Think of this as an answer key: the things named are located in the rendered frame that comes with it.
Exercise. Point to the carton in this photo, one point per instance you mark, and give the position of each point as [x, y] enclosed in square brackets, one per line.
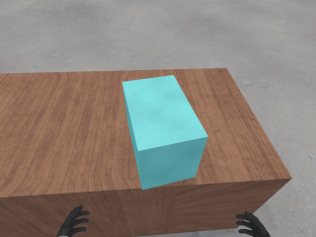
[166, 135]

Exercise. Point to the robot right hand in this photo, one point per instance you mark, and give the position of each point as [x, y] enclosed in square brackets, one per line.
[258, 229]

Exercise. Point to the robot left hand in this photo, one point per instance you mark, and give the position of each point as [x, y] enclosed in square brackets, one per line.
[67, 229]

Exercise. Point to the pedestal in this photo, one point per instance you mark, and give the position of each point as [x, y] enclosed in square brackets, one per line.
[65, 142]

